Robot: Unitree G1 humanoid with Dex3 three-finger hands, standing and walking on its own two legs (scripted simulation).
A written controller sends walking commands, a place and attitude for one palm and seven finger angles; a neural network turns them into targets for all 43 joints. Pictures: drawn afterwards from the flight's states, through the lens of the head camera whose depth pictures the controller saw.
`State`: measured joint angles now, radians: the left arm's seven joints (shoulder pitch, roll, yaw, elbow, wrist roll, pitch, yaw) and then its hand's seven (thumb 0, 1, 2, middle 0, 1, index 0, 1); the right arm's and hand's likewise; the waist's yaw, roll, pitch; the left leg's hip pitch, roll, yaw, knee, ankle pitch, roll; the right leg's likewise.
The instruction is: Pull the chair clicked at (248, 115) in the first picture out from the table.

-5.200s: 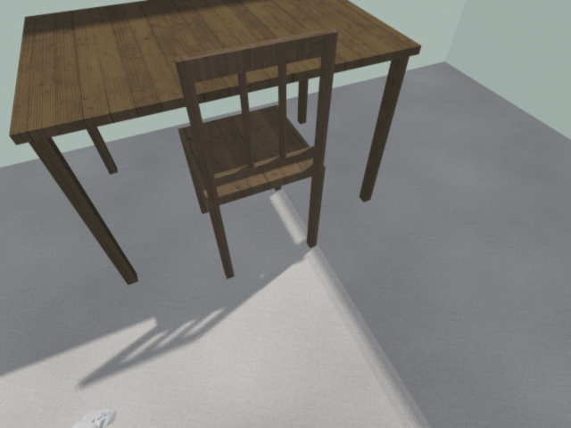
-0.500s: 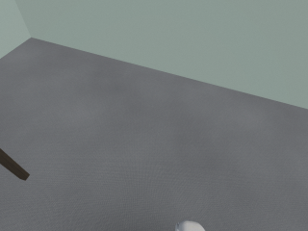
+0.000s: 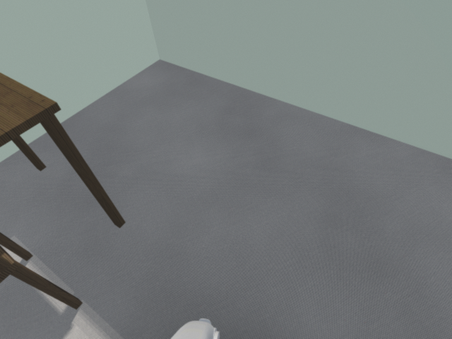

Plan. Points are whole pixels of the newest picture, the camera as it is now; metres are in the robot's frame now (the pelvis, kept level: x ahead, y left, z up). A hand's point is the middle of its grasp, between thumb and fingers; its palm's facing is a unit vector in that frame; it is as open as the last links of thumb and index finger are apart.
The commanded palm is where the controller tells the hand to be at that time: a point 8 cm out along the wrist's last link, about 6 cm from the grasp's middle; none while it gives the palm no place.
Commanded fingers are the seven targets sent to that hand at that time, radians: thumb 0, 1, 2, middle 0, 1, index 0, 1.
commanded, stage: turn to face it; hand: left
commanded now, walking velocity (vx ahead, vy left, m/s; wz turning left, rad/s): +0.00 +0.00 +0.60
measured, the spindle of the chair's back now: out of the picture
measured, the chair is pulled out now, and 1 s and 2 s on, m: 0.00 0.00 0.00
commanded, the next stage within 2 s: take the last steps up to it in 1.50 s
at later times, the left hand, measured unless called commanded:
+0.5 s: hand out of the picture -0.04 +0.30 -0.18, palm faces +0.35 -0.90 -0.25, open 7.4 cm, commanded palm none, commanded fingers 0.00 0.90 0.90 -0.20 -0.30 -0.20 -0.30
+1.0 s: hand out of the picture -0.01 +0.26 -0.13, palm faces +0.54 -0.78 -0.31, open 7.4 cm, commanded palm none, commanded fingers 0.00 0.90 0.90 -0.20 -0.30 -0.20 -0.30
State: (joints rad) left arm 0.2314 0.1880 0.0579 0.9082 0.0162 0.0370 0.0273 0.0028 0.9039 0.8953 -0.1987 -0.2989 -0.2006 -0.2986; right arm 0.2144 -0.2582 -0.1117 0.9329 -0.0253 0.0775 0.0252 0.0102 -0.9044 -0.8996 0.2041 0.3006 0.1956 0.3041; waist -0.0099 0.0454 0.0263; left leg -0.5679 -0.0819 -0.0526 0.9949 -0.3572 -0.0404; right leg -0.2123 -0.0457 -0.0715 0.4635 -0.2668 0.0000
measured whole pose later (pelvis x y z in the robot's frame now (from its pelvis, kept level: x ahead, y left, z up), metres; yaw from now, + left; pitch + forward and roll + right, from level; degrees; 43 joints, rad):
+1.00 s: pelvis -0.01 +0.01 +0.00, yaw +35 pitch +0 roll +1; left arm 0.13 0.19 0.03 0.85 0.01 0.02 0.03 0.00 0.90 0.90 -0.20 -0.30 -0.20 -0.30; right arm 0.28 -0.26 -0.10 0.96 -0.02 0.07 0.01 0.01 -0.90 -0.90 0.20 0.30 0.20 0.30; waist -0.05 0.07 0.05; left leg -0.46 -0.10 -0.12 0.94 -0.44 -0.04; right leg -0.23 -0.02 -0.04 0.51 -0.29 -0.02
